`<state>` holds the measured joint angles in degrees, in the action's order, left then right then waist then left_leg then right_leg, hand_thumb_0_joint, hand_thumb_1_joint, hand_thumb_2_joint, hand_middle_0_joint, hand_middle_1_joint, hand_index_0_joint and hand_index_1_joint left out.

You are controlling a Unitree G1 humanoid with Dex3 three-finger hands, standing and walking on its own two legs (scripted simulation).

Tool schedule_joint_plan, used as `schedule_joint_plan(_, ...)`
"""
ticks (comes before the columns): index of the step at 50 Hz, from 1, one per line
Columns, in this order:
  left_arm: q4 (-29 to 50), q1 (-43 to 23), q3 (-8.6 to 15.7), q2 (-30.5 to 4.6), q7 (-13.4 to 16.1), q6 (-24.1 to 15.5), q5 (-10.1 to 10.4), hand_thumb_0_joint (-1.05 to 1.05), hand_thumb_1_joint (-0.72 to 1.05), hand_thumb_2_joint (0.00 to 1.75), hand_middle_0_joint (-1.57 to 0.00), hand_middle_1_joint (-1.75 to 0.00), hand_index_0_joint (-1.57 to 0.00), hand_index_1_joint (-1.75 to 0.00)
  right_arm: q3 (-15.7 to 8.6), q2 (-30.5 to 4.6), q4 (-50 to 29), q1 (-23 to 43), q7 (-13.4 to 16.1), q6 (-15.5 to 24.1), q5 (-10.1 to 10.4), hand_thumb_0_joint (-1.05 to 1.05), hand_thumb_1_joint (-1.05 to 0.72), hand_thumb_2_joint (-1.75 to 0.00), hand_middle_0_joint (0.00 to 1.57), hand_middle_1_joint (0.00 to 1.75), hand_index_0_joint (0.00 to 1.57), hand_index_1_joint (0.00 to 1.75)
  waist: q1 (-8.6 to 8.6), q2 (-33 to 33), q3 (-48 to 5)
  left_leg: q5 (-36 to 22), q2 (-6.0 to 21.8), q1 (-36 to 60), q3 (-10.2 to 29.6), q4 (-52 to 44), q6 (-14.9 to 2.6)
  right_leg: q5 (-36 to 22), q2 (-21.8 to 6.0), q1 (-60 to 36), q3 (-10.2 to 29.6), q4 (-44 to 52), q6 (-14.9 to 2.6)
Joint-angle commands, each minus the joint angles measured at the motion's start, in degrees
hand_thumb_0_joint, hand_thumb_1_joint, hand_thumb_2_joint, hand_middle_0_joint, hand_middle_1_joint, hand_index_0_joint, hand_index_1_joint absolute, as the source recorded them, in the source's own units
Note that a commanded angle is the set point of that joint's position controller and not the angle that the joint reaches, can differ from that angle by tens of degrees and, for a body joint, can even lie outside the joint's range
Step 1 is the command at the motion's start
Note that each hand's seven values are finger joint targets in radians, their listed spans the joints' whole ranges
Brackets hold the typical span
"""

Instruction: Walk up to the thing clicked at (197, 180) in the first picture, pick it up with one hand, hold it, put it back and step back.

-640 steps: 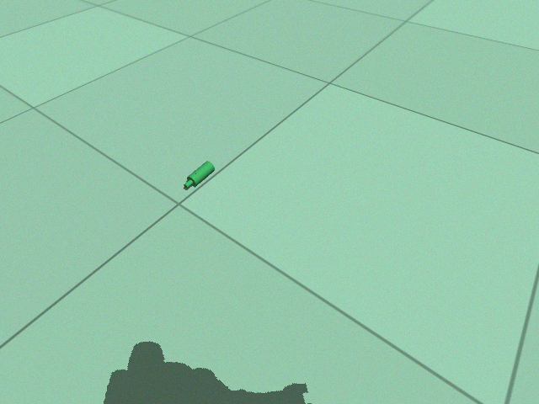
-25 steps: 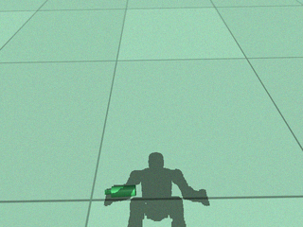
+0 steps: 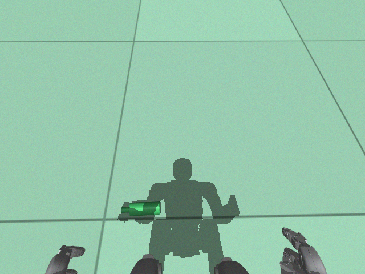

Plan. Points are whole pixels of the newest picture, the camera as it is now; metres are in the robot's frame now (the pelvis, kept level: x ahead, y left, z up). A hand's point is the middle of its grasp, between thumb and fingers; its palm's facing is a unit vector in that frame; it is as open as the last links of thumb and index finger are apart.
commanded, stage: rise first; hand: left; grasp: from above
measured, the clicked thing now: (140, 208) +0.45 +0.21 -0.68
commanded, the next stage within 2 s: none
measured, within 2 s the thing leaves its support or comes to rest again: neither
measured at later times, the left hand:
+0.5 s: hand out of the picture +0.15 +0.26 -0.24, palm faces -0.35 -0.74 -0.57, open 14.3 cm
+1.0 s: hand (115, 231) +0.30 +0.26 -0.43, palm faces -0.48 -0.23 -0.85, open 14.1 cm
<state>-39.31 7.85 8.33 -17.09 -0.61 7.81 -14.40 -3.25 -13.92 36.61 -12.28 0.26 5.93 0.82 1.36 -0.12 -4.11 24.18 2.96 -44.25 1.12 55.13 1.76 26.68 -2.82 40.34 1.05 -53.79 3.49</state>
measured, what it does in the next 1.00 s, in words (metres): lowers itself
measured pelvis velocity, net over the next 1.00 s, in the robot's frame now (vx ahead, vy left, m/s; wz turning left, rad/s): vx -0.08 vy -0.01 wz -0.07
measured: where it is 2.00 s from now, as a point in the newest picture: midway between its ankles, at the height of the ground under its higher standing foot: outside the picture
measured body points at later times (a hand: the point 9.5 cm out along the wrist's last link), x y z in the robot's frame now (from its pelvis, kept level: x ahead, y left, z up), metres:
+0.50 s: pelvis -0.01 +0.00 -0.09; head +0.12 +0.01 +0.34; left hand +0.17 +0.30 -0.20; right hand +0.18 -0.25 -0.18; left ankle +0.03 +0.14 -0.68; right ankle +0.00 -0.16 -0.68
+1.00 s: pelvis -0.08 -0.01 -0.28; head +0.13 +0.00 +0.11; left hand +0.32 +0.27 -0.38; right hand +0.04 -0.29 -0.42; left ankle +0.02 +0.14 -0.68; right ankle -0.01 -0.16 -0.68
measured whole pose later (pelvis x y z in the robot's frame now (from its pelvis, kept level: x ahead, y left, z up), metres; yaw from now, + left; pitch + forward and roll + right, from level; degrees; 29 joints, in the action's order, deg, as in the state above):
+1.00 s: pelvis -0.08 -0.01 -0.28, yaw -4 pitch +34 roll -4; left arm -54.3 -30.1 4.4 -29.5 11.0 -6.9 -54.0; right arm -4.0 -15.1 42.0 -5.4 -3.5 5.2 -2.1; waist 2.9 -1.1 -7.7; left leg 35.9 2.6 -116.2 7.7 118.1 3.5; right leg 40.6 0.9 111.1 1.8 -117.8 4.2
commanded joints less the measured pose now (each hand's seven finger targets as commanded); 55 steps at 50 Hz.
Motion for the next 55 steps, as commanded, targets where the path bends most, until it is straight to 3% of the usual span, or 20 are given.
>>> schedule_joint_plan(1, 12.8, 2.0, 3.0, -10.3, 1.6, -0.3, -1.8, 0.0, -0.56, 1.02, -0.06, -1.04, -0.04, -1.06, -2.8, -8.4, -8.5, 0.0, 0.5, 2.9, -0.4, 0.0, -0.87, -0.9, 0.2, 0.3, 0.2, 0.3, 0.37, -2.8, -15.3, -14.4, -1.1, 8.5, -0.9, -2.7, -1.16, -13.3, 3.2, -0.1, -3.8, 1.7, -3.6)
schedule_joint_plan(3, 16.4, 4.3, 3.4, -10.5, 1.9, 0.6, -2.2, 0.0, -0.57, 1.03, -0.07, -1.03, -0.04, -1.06, -2.8, -8.2, -9.4, 0.3, 0.4, 3.2, -0.4, 0.0, -0.88, -0.9, 0.2, 0.3, 0.2, 0.3, -0.37, -4.3, -16.0, -14.0, -1.1, 7.0, -0.8, -1.3, -1.17, -12.9, 3.1, 1.6, -3.5, 0.1, -3.83)
schedule_joint_plan(5, 17.9, 5.3, 2.6, -9.8, 1.9, 1.4, -2.3, 0.0, -0.54, 1.01, -0.06, -1.05, -0.05, -1.06, -2.8, -8.2, -10.1, 0.7, 0.5, 3.4, -0.5, 0.0, -0.88, -0.9, 0.2, 0.3, 0.2, 0.3, 0.44, -3.2, -15.6, -13.0, -1.1, 5.4, -0.8, 0.1, -1.36, -12.1, 3.1, 2.7, -3.7, -0.6, -3.65)
schedule_joint_plan(11, 23.2, 10.8, 2.1, -9.2, 2.0, 3.5, -3.4, 0.0, -0.56, 0.98, -0.07, -1.06, -0.06, -1.06, -2.5, -7.5, -12.4, 1.4, 0.7, 4.3, -0.6, 0.0, -0.9, -0.9, 0.2, 0.3, 0.2, 0.3, 0.24, -4.4, -16.8, -11.2, -1.1, 1.5, -0.3, 4.1, -1.49, -10.6, 3.2, 7.0, -3.8, -4.5, -3.81)
schedule_joint_plan(16, 23.9, 5.8, 2.3, -11.0, 2.5, 3.0, -5.3, 0.0, -0.59, 1.01, -0.07, -1.03, -0.05, -1.05, -2.2, -7.6, -12.9, 2.2, 0.8, 5.2, -0.8, 0.0, -0.9, -0.9, 0.2, 0.3, 0.2, 0.3, 1.78, -3.1, -16.2, -6.5, -1.2, -4.7, -0.1, 8.6, -1.83, -7.4, 3.1, 12.2, -3.5, -7.9, -3.62)
schedule_joint_plan(18, 21.8, 3.5, 0.7, -10.0, 2.6, 1.5, -7.3, 0.0, -0.59, 1.01, -0.07, -1.03, -0.05, -1.05, -2.0, -7.4, -12.5, 2.8, 0.5, 5.8, -0.8, 0.0, -0.89, -0.9, 0.2, 0.3, 0.2, 0.3, 1.93, -2.8, -15.6, -3.9, -1.4, -8.4, 0.0, 11.2, -1.83, -5.1, 3.1, 16.5, -3.4, -10.9, -3.8)
schedule_joint_plan(19, 20.4, 2.3, 1.5, -10.8, 2.9, 0.5, -8.2, 0.0, -0.6, 1.01, -0.07, -1.03, -0.05, -1.05, -2.0, -7.6, -12.4, 3.3, 0.4, 6.1, -0.9, 0.0, -0.9, -0.9, 0.2, 0.3, 0.2, 0.3, 1.81, -3.2, -16.0, -2.6, -1.5, -10.3, 0.1, 12.8, -1.85, -3.8, 3.1, 18.6, -3.4, -12.5, -3.9)
schedule_joint_plan(23, 16.7, -2.1, -0.2, -10.7, 4.3, -4.4, -13.1, 0.0, -0.58, 1.01, -0.08, -1.02, -0.06, -1.04, -2.6, -8.6, -10.8, 3.8, -0.7, 7.3, -0.9, 0.0, -0.88, -0.9, 0.2, 0.3, 0.2, 0.3, 1.7, -3.5, -21.2, -3.0, -1.6, -15.4, 0.9, 19.4, -1.53, -3.8, 3.0, 26.4, -3.4, -20.9, -4.05)
schedule_joint_plan(29, 12.5, -8.7, 1.5, -16.1, 8.6, -9.9, -21.2, 0.0, -0.55, 1.0, -0.1, -1.0, -0.08, -1.02, -3.7, -10.4, -7.5, 4.6, -2.0, 7.1, -0.9, 0.0, -0.88, -0.9, 0.2, 0.3, 0.2, 0.3, -0.1, -5.4, -32.2, -11.2, -1.5, -20.6, 0.6, 30.9, -1.89, -9.6, 3.3, 35.9, -3.4, -32.1, -4.16)
schedule_joint_plan(33, 11.2, -16.8, 1.7, -18.5, 10.9, -11.3, -26.0, 0.0, -0.59, 1.04, -0.07, -1.02, -0.05, -1.05, -4.7, -11.1, -5.5, 4.3, -2.5, 5.9, -1.2, 0.0, -0.89, -0.9, 0.2, 0.3, 0.2, 0.3, -0.81, -7.3, -36.7, -8.9, -1.4, -24.2, 0.8, 35.2, -1.49, -7.4, 3.6, 41.6, -3.7, -37.0, -4.5)
schedule_joint_plan(35, 9.1, -24.0, 1.1, -19.2, 11.6, -11.4, -28.2, 0.0, -0.61, 1.05, -0.07, -1.04, -0.05, -1.06, -4.9, -11.4, -4.4, 3.6, -2.6, 5.1, -1.4, 0.0, -0.91, -0.9, 0.2, 0.3, 0.2, 0.3, 0.69, -6.3, -37.7, -6.3, -1.3, -27.9, 0.7, 38.1, -1.67, -5.9, 3.7, 43.6, -4.1, -38.6, -4.41)
schedule_joint_plan(39, 2.3, -33.3, 1.3, -22.9, 12.5, -12.2, -32.3, 0.0, -0.58, 1.04, -0.08, -1.04, -0.06, -1.05, -4.8, -11.8, -2.1, 2.2, -2.6, 3.7, -1.8, 0.0, -0.9, -0.9, 0.2, 0.3, 0.2, 0.3, 1.14, -3.3, -39.0, 0.2, -1.5, -35.7, 0.0, 43.5, -2.18, -1.3, 4.0, 46.3, -4.1, -41.4, -4.26)
schedule_joint_plan(40, 0.6, -34.8, 1.1, -23.2, 12.6, -12.5, -33.3, 0.0, -0.56, 1.03, -0.07, -1.05, -0.06, -1.05, -4.8, -11.7, -1.5, 1.9, -2.7, 3.2, -1.9, 0.0, -0.88, -0.9, 0.2, 0.3, 0.2, 0.3, 0.57, -2.8, -39.3, -0.5, -1.5, -37.3, -0.4, 45.2, -2.37, -2.0, 4.0, 46.7, -4.1, -42.3, -4.19)
schedule_joint_plan(41, -2.6, -36.2, -0.6, -21.5, 12.3, -12.9, -34.0, 0.0, -0.55, 1.03, -0.07, -1.04, -0.06, -1.05, -4.4, -11.0, -0.1, 1.0, -2.9, 2.8, -2.2, 0.0, -0.88, -0.9, 0.2, 0.3, 0.2, 0.3, 1.3, -2.4, -38.0, 2.4, -1.6, -39.8, -0.3, 46.0, -2.42, 0.6, 4.2, 48.6, -4.3, -43.1, -4.23)
schedule_joint_plan(42, 0.4, -41.7, 0.3, -24.8, 12.5, -13.9, -34.9, 0.0, -0.54, 1.04, -0.06, -1.05, -0.05, -1.05, -5.0, -11.9, -1.9, 2.0, -2.9, 2.7, -2.2, 0.0, -0.87, -0.9, 0.2, 0.3, 0.2, 0.3, 1.1, -3.0, -39.5, 3.7, -1.7, -40.7, -0.6, 46.9, -2.52, 1.9, 4.2, 48.8, -4.2, -43.3, -4.27)
schedule_joint_plan(43, -4.6, -41.0, 0.8, -26.1, 12.6, -13.9, -36.1, 0.0, -0.54, 1.03, -0.06, -1.05, -0.06, -1.06, -4.8, -11.9, 0.0, 0.8, -2.8, 2.2, -2.4, 0.0, -0.87, -0.9, 0.2, 0.3, 0.2, 0.3, 0.93, -2.3, -38.6, 4.8, -1.7, -42.1, -0.6, 47.9, -2.61, 3.2, 4.3, 49.5, -4.3, -43.9, -4.26)
schedule_joint_plan(49, -10.8, -48.9, -0.9, -27.1, 14.2, -16.5, -41.6, 0.0, -0.56, 1.04, -0.05, -1.07, -0.05, -1.07, -4.5, -11.9, 2.0, -1.5, -3.4, -0.2, -3.2, 0.0, -0.88, -0.9, 0.2, 0.3, 0.2, 0.3, 1.88, -3.1, -38.7, 8.1, -1.9, -47.3, -0.5, 52.0, -2.59, 7.2, 4.9, 55.4, -5.7, -48.7, -4.68)
schedule_joint_plan(51, -10.8, -53.1, 0.2, -30.0, 15.4, -17.4, -43.5, 0.0, -0.56, 1.04, -0.05, -1.05, -0.05, -1.05, -4.4, -12.2, 2.1, -1.9, -3.5, -1.2, -3.5, 0.0, -0.89, -0.9, 0.2, 0.3, 0.2, 0.3, 2.0, -4.1, -39.0, 9.5, -2.0, -48.3, -0.5, 53.3, -2.62, 8.7, 5.1, 57.0, -6.0, -50.1, -4.87)
schedule_joint_plan(52, -10.7, -55.0, -1.0, -28.8, 15.9, -17.8, -44.5, 0.0, -0.58, 1.06, -0.05, -1.03, -0.05, -1.04, -4.2, -12.2, 2.0, -1.7, -3.7, -1.5, -3.8, 0.0, -0.89, -0.9, 0.2, 0.3, 0.2, 0.3, 2.63, -5.6, -38.9, 9.4, -2.0, -47.9, -0.4, 54.0, -2.53, 8.2, 5.1, 58.6, -6.4, -51.3, -4.92)
schedule_joint_plan(55, -13.1, -58.4, 0.1, -31.3, 17.7, -18.6, -46.9, 0.0, -0.58, 1.06, -0.05, -1.02, -0.05, -1.03, -4.0, -12.6, 2.6, -2.6, -3.7, -2.4, -4.2, 0.0, -0.89, -0.9, 0.2, 0.3, 0.2, 0.3, 3.27, -7.4, -39.3, 10.1, -2.1, -48.2, -0.4, 55.4, -2.41, 9.0, 5.3, 60.9, -6.9, -53.1, -5.09)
